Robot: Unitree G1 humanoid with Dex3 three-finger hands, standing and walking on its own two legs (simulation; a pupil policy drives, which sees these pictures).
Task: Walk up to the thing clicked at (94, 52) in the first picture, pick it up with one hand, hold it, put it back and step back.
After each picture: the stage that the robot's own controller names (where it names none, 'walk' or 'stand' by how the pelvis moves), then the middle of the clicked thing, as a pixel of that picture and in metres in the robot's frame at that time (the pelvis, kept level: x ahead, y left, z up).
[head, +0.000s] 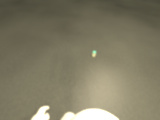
stand; (94, 53) +1.38 -0.11 -0.72
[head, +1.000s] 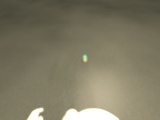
walk; (84, 58) +1.24 +0.19 -0.70
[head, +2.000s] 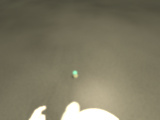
walk; (75, 74) +0.78 +0.28 -0.71
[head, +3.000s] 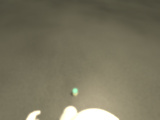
walk; (75, 92) +0.47 +0.16 -0.71
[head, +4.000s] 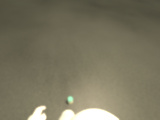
stand; (70, 100) +0.33 +0.17 -0.71
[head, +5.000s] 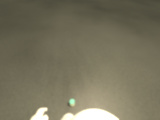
stand; (72, 102) +0.32 +0.16 -0.72
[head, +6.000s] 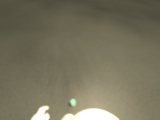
stand; (73, 102) +0.33 +0.15 -0.73
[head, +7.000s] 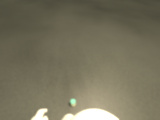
stand; (73, 102) +0.33 +0.15 -0.73
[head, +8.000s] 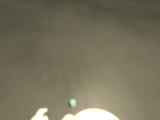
stand; (73, 103) +0.32 +0.15 -0.73
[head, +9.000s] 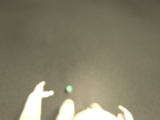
go down; (69, 89) +0.35 +0.16 -0.66
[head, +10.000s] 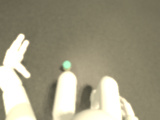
go down; (66, 66) +0.41 +0.18 -0.31
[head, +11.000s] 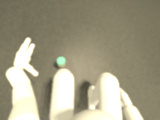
close in; (61, 62) +0.41 +0.20 -0.27
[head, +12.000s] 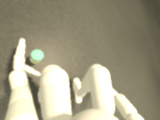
close; (36, 57) +0.41 +0.23 -0.22
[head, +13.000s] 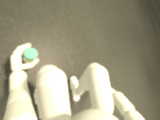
close; (30, 56) +0.40 +0.24 -0.22
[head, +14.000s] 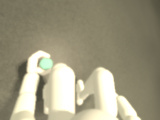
lift; (45, 64) +0.32 +0.23 -0.19
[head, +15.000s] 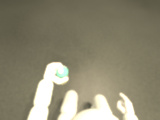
lift; (62, 75) +0.31 +0.18 +0.00
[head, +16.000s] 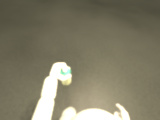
hold; (65, 76) +0.32 +0.16 +0.00
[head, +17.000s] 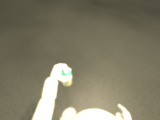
hold; (66, 77) +0.32 +0.16 -0.01
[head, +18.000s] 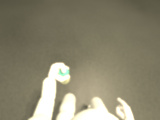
crouch; (64, 76) +0.33 +0.17 -0.07
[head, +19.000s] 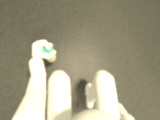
lower; (49, 53) +0.44 +0.23 -0.14
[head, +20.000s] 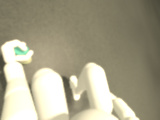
lower; (23, 55) +0.42 +0.26 -0.23
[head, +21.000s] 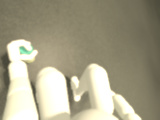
lower; (27, 54) +0.41 +0.26 -0.23
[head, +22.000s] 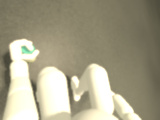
lower; (29, 53) +0.41 +0.26 -0.23
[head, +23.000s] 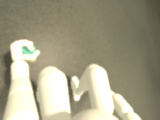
lower; (29, 53) +0.41 +0.26 -0.24
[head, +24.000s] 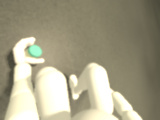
open; (31, 54) +0.40 +0.23 -0.23
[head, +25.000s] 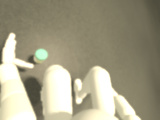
stand; (40, 56) +0.39 +0.23 -0.24
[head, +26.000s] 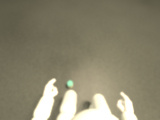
stand; (70, 84) +0.36 +0.17 -0.56
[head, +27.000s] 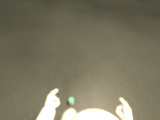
stand; (71, 100) +0.34 +0.16 -0.66
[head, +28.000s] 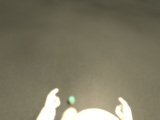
stand; (71, 100) +0.34 +0.16 -0.67
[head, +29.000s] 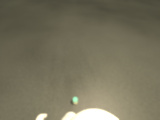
stand; (75, 100) +0.36 +0.15 -0.72
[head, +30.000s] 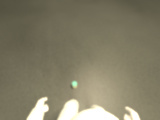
walk; (74, 84) +0.42 +0.15 -0.70
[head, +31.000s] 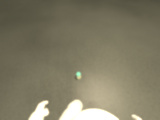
walk; (78, 75) +0.66 +0.19 -0.70
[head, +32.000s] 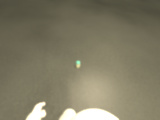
stand; (78, 64) +0.97 +0.18 -0.70
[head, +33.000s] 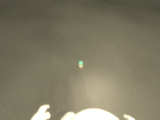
stand; (80, 64) +0.97 +0.16 -0.72
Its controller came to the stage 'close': yes
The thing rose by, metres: 0.71
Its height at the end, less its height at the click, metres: +0.00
